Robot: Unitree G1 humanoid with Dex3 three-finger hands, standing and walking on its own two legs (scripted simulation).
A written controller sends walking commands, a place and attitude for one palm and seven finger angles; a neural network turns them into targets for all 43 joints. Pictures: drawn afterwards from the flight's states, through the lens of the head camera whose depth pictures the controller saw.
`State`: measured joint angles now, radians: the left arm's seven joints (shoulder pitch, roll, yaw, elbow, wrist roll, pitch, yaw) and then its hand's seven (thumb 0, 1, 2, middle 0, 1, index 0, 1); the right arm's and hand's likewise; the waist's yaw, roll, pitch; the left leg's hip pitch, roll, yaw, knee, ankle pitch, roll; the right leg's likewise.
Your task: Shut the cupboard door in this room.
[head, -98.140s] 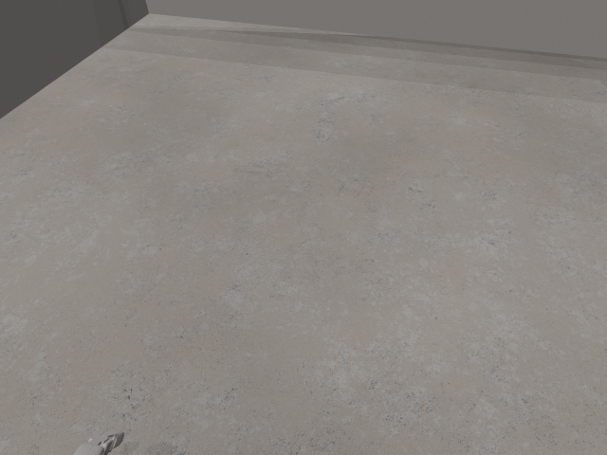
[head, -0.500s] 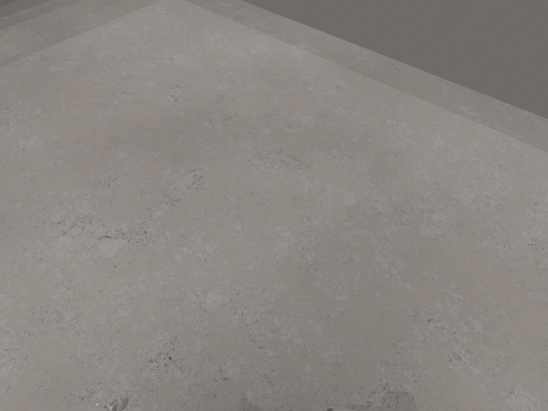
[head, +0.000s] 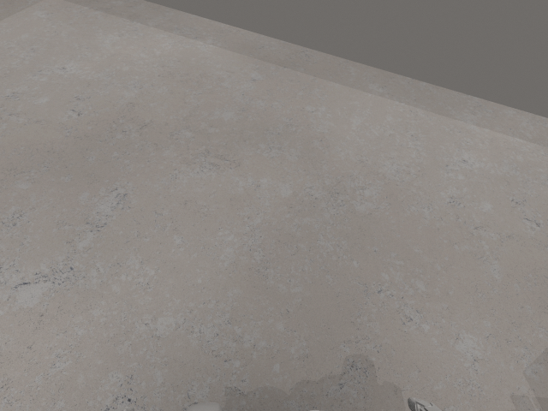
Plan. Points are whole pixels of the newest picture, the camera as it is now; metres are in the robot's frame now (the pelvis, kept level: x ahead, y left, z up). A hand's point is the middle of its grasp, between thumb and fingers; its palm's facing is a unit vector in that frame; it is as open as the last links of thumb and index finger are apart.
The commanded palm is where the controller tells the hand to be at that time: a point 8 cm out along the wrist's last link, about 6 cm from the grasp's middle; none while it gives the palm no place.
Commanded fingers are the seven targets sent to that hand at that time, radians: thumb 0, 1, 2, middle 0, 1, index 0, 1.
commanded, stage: turn to face it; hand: left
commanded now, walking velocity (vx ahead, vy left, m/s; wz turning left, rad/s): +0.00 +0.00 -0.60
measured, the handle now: out of the picture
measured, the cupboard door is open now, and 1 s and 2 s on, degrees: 31 31 31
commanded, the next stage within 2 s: none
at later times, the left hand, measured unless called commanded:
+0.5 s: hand (194, 383) +0.17 +0.13 -0.14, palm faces -0.28 -0.92 -0.28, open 7.3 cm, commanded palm none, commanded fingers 0.00 0.90 0.90 -0.20 -0.30 -0.20 -0.30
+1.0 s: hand (192, 348) +0.23 +0.15 -0.17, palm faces -0.51 -0.84 -0.20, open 7.4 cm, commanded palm none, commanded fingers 0.00 0.90 0.90 -0.20 -0.30 -0.20 -0.30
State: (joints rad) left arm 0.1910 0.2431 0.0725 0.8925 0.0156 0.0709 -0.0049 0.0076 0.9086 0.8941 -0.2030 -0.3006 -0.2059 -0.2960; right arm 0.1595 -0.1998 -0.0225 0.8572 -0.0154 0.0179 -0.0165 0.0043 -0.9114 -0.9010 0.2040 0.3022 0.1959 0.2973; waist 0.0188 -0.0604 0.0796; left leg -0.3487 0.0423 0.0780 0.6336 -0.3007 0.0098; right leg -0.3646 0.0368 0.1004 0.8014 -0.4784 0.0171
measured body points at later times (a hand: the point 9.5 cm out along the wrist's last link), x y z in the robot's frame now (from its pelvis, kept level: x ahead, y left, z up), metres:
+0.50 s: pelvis +0.01 -0.03 +0.00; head +0.04 -0.07 +0.45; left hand +0.19 +0.18 -0.12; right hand -0.03 -0.31 -0.16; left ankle +0.01 +0.11 -0.66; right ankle -0.04 -0.13 -0.73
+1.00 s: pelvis +0.06 +0.00 +0.02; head +0.12 +0.01 +0.46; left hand +0.26 +0.19 -0.15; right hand +0.01 -0.26 -0.10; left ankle +0.10 +0.08 -0.73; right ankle -0.07 -0.09 -0.63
